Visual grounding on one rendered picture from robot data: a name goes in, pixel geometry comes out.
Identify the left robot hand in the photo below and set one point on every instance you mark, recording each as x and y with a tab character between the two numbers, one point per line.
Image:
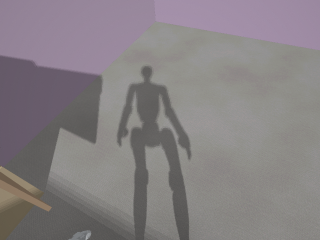
84	235

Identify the cupboard door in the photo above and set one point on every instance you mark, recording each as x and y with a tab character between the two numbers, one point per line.
12	187

